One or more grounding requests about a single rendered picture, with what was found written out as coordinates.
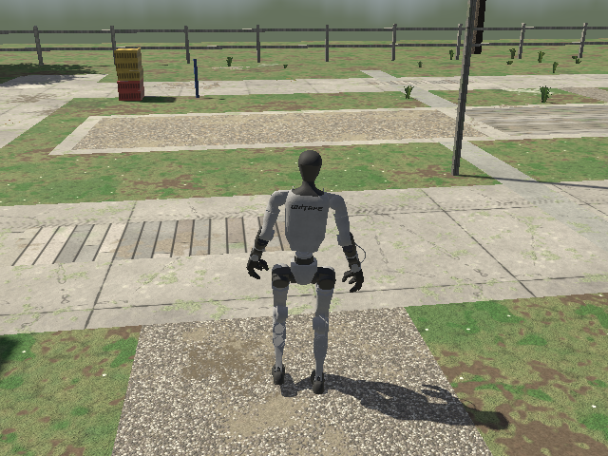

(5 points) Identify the robot left hand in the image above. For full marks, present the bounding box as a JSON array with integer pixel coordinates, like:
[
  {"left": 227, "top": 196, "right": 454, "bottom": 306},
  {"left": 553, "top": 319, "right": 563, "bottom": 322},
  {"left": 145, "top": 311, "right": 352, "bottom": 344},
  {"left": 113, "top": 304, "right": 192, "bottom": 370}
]
[{"left": 246, "top": 258, "right": 269, "bottom": 279}]

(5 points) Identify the robot right hand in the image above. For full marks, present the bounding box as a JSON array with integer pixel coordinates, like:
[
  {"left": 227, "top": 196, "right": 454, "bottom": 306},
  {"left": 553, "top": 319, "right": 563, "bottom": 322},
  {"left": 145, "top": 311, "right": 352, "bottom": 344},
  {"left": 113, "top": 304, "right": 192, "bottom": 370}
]
[{"left": 342, "top": 269, "right": 364, "bottom": 293}]

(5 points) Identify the robot right upper arm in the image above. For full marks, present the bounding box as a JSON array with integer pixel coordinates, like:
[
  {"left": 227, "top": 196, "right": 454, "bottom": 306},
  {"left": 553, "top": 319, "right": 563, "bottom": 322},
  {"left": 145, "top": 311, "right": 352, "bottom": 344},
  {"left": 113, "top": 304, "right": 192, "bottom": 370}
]
[{"left": 328, "top": 193, "right": 352, "bottom": 247}]

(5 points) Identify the right robot foot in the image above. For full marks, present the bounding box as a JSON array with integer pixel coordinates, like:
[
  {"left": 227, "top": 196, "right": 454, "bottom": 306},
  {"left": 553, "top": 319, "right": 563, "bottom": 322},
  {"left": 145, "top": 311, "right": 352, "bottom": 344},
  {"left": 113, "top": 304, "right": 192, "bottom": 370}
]
[{"left": 311, "top": 370, "right": 325, "bottom": 394}]

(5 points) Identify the robot right forearm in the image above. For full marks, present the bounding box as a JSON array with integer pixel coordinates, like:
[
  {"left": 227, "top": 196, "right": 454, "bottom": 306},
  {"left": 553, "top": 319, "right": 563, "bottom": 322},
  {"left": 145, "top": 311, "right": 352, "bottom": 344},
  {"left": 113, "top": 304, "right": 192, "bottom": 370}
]
[{"left": 342, "top": 232, "right": 361, "bottom": 273}]

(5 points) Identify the robot left upper arm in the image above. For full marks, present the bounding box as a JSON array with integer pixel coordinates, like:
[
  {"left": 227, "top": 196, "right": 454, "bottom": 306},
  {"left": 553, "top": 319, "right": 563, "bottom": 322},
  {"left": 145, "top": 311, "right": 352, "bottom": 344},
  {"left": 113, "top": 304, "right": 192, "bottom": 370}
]
[{"left": 259, "top": 190, "right": 289, "bottom": 241}]

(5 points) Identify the right robot shin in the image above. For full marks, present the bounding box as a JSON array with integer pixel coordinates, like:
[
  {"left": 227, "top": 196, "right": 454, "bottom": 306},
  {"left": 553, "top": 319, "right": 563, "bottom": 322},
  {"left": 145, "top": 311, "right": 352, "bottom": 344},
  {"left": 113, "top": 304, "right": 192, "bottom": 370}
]
[{"left": 313, "top": 317, "right": 329, "bottom": 381}]

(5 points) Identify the robot left forearm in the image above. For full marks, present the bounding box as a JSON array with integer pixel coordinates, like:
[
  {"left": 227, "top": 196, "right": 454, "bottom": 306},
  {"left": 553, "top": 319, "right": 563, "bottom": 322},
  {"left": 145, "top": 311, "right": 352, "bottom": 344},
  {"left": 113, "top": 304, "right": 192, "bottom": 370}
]
[{"left": 250, "top": 226, "right": 269, "bottom": 261}]

